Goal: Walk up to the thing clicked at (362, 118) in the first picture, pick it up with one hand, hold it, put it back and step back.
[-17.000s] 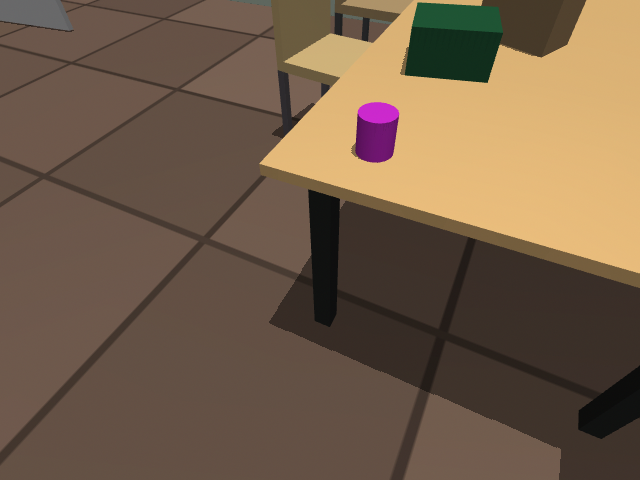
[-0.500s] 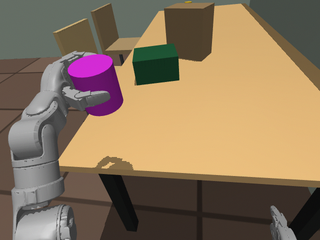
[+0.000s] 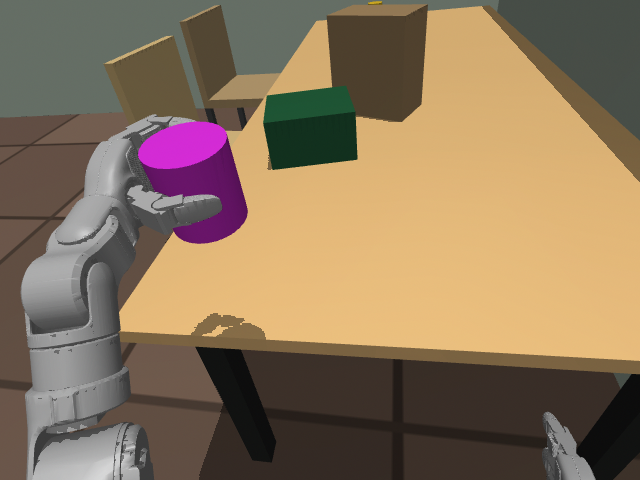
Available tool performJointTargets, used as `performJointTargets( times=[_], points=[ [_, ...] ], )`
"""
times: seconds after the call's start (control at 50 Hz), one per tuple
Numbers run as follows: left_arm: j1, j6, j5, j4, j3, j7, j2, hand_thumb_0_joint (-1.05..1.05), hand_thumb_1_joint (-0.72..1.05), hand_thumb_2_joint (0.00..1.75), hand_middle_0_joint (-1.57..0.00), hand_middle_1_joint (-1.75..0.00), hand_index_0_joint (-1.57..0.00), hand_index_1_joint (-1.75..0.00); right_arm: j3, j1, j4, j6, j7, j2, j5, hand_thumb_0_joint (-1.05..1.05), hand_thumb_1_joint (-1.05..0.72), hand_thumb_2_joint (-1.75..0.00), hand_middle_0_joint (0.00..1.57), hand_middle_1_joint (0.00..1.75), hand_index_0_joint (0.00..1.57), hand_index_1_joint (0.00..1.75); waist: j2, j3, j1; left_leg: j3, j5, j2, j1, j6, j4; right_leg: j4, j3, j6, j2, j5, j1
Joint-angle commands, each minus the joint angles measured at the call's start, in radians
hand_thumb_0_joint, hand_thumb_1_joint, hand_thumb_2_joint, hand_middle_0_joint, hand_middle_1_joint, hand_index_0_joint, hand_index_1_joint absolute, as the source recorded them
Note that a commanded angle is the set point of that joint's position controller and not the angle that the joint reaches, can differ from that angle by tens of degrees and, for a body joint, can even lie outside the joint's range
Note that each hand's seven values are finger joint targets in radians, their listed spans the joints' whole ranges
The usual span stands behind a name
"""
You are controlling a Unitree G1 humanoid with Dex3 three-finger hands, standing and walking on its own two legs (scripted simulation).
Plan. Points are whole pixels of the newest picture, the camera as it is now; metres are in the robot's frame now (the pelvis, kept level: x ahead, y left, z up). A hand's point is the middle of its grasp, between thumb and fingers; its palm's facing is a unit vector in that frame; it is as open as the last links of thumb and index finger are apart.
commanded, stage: hold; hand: left
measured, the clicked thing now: (198, 183) +0.34 +0.14 +0.28
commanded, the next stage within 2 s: crouch in 1.02 s
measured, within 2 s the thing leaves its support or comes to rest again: neither
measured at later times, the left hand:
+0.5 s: hand (186, 177) +0.35 +0.15 +0.29, palm faces +0.06 -1.00 +0.01, open 11.7 cm
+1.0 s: hand (181, 169) +0.35 +0.16 +0.29, palm faces +0.05 -1.00 +0.00, open 11.7 cm
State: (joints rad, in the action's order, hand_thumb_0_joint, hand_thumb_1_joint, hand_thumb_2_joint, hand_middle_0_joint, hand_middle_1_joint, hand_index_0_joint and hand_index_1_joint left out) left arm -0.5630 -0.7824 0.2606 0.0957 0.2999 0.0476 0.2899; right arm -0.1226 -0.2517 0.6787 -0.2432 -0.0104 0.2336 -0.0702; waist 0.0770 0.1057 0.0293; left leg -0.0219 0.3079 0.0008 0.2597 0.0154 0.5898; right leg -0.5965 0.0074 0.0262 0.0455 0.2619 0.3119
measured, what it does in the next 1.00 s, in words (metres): stands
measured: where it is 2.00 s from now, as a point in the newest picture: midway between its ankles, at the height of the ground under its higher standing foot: outside the picture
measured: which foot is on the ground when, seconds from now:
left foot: down 0.00-1.00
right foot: down 0.00-1.00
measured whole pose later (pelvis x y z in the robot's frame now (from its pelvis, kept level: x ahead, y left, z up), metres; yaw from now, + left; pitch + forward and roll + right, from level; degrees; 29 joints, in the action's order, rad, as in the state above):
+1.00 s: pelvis +0.00 +0.00 +0.00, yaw +0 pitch -1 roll +0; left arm -0.60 -0.76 0.26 0.04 0.30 0.05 0.30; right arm -0.12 -0.24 0.70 -0.27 -0.02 0.23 -0.06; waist 0.07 0.11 0.02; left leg -0.02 0.30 0.00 0.26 0.01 0.59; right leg -0.59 0.00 0.03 0.05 0.26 0.31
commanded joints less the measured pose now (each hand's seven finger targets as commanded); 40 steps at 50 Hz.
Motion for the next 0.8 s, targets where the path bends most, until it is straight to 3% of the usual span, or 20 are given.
performJointTargets(
  times=[0.0,0.04,0.08,0.14,0.18,0.2,0.32,0.36,0.38,0.42,0.44,0.48,0.58,0.62,0.66,0.78],
  points=[
    [-0.521,0.088,0.010,0.200,0.077,-0.003,0.238,0.00,-0.11,1.22,-1.24,-1.42,-1.27,-1.42,-0.039,0.160,-0.167,-0.068,-0.017,0.124,-0.003,0.00,0.53,-0.05,0.05,0.05,0.05,0.05,-0.079,0.200,-0.005,0.024,-0.136,-0.022,-0.049,-0.024,-0.087,0.112,0.047,-0.015,-0.037,-0.096,-0.064],
    [-0.505,0.079,0.008,0.140,0.060,-0.001,0.221,0.00,-0.14,1.22,-1.24,-1.42,-1.27,-1.43,-0.019,0.157,-0.125,-0.064,-0.017,0.102,-0.005,0.00,0.53,-0.06,0.05,0.05,0.05,0.05,-0.067,0.158,-0.006,0.027,-0.120,-0.025,-0.030,-0.025,-0.091,0.113,0.044,-0.017,-0.034,-0.088,-0.051],
    [-0.520,0.078,0.011,0.145,0.069,0.001,0.231,0.00,-0.11,1.22,-1.24,-1.42,-1.27,-1.42,-0.036,0.168,-0.148,-0.071,-0.021,0.123,-0.005,0.00,0.53,-0.06,0.05,0.05,0.05,0.05,-0.083,0.175,-0.005,0.025,-0.121,-0.023,-0.039,-0.025,-0.092,0.114,0.046,-0.016,-0.036,-0.086,-0.055],
    [-0.507,0.071,0.009,0.120,0.049,0.009,0.214,0.00,-0.12,1.21,-1.23,-1.41,-1.26,-1.41,-0.018,0.167,-0.164,-0.074,-0.016,0.110,-0.007,0.00,0.53,-0.05,0.05,0.05,0.05,0.05,-0.074,0.159,-0.001,0.026,-0.114,-0.023,-0.031,-0.023,-0.098,0.115,0.050,-0.017,-0.039,-0.077,-0.047],
    [-0.479,0.071,0.014,0.100,0.059,0.014,0.213,0.00,-0.13,1.21,-1.24,-1.41,-1.27,-1.42,-0.023,0.144,-0.157,-0.075,-0.015,0.111,-0.008,0.00,0.53,-0.05,0.05,0.05,0.05,0.05,-0.105,0.169,-0.002,0.026,-0.132,-0.023,-0.038,-0.025,-0.092,0.116,0.051,-0.014,-0.040,-0.089,-0.053],
    [-0.486,0.071,0.012,0.111,0.041,0.018,0.204,0.00,-0.13,1.21,-1.25,-1.42,-1.27,-1.42,-0.020,0.152,-0.154,-0.075,-0.014,0.108,-0.008,0.00,0.53,-0.06,0.05,0.05,0.05,0.05,-0.082,0.164,-0.005,0.034,-0.136,-0.028,-0.031,-0.027,-0.089,0.118,0.047,-0.016,-0.036,-0.096,-0.048],
    [-0.461,0.085,0.012,0.154,0.063,0.013,0.214,0.00,-0.13,1.20,-1.24,-1.41,-1.27,-1.41,-0.027,0.148,-0.169,-0.072,-0.004,0.107,-0.009,0.00,0.53,-0.05,0.05,0.05,0.05,0.05,-0.071,0.170,0.013,0.017,-0.137,-0.018,-0.029,-0.020,-0.099,0.110,0.050,-0.019,-0.041,-0.096,-0.054],
    [-0.478,0.094,0.013,0.200,0.056,0.006,0.203,0.00,-0.15,1.21,-1.25,-1.42,-1.27,-1.43,-0.029,0.145,-0.158,-0.073,-0.005,0.101,-0.009,0.00,0.53,-0.06,0.05,0.05,0.05,0.05,-0.062,0.179,0.009,0.024,-0.140,-0.020,-0.037,-0.021,-0.094,0.107,0.048,-0.020,-0.040,-0.095,-0.055],
    [-0.470,0.095,0.010,0.170,0.075,0.001,0.220,0.00,-0.15,1.22,-1.24,-1.42,-1.27,-1.43,-0.050,0.155,-0.175,-0.074,-0.008,0.125,-0.007,0.00,0.52,-0.06,0.05,0.05,0.05,0.05,-0.093,0.197,-0.005,0.030,-0.150,-0.024,-0.046,-0.025,-0.086,0.110,0.045,-0.016,-0.039,-0.107,-0.059],
    [-0.510,0.105,0.009,0.202,0.088,-0.006,0.241,0.00,-0.14,1.22,-1.23,-1.42,-1.26,-1.42,-0.047,0.156,-0.172,-0.077,-0.011,0.127,-0.003,0.00,0.53,-0.06,0.05,0.05,0.05,0.05,-0.097,0.205,0.001,0.032,-0.146,-0.026,-0.045,-0.028,-0.081,0.114,0.045,-0.013,-0.038,-0.105,-0.071],
    [-0.509,0.107,0.001,0.207,0.080,-0.009,0.235,0.00,-0.15,1.23,-1.24,-1.43,-1.27,-1.43,-0.030,0.164,-0.149,-0.074,-0.012,0.103,-0.001,0.00,0.53,-0.06,0.05,0.05,0.05,0.05,-0.063,0.206,0.010,0.035,-0.151,-0.031,-0.044,-0.025,-0.080,0.112,0.041,-0.015,-0.033,-0.108,-0.067],
    [-0.512,0.115,0.008,0.190,0.088,-0.011,0.240,0.00,-0.12,1.24,-1.24,-1.43,-1.27,-1.44,-0.050,0.168,-0.166,-0.080,-0.020,0.127,-0.002,0.00,0.53,-0.06,0.05,0.05,0.05,0.05,-0.112,0.196,0.002,0.029,-0.139,-0.026,-0.041,-0.027,-0.084,0.112,0.046,-0.012,-0.037,-0.096,-0.068],
    [-0.440,0.109,0.006,0.128,0.055,0.011,0.204,0.00,-0.10,1.23,-1.25,-1.43,-1.28,-1.43,-0.017,0.157,-0.123,-0.078,-0.021,0.092,-0.004,0.00,0.53,-0.06,0.05,0.05,0.05,0.05,-0.080,0.146,0.008,0.029,-0.118,-0.027,-0.010,-0.026,-0.092,0.116,0.048,-0.017,-0.034,-0.080,-0.052],
    [-0.472,0.111,0.008,0.154,0.069,0.021,0.234,0.00,-0.09,1.22,-1.25,-1.42,-1.28,-1.42,-0.039,0.159,-0.164,-0.082,-0.024,0.124,-0.002,0.00,0.53,-0.06,0.05,0.05,0.05,0.05,-0.098,0.201,-0.002,0.030,-0.139,-0.027,-0.042,-0.029,-0.086,0.118,0.046,-0.013,-0.035,-0.101,-0.067],
    [-0.488,0.107,0.009,0.175,0.059,0.021,0.225,0.00,-0.11,1.21,-1.25,-1.42,-1.28,-1.42,-0.022,0.154,-0.144,-0.083,-0.018,0.105,-0.003,0.00,0.52,-0.06,0.05,0.05,0.05,0.05,-0.069,0.191,0.005,0.028,-0.138,-0.026,-0.035,-0.026,-0.089,0.112,0.047,-0.016,-0.037,-0.100,-0.065],
    [-0.460,0.096,0.016,0.146,0.049,0.023,0.203,0.00,-0.12,1.20,-1.24,-1.41,-1.27,-1.41,-0.031,0.159,-0.143,-0.091,-0.014,0.115,-0.005,0.00,0.53,-0.05,0.05,0.05,0.05,0.05,-0.088,0.149,-0.003,0.031,-0.115,-0.028,-0.021,-0.028,-0.094,0.118,0.049,-0.015,-0.039,-0.076,-0.047]
  ],
)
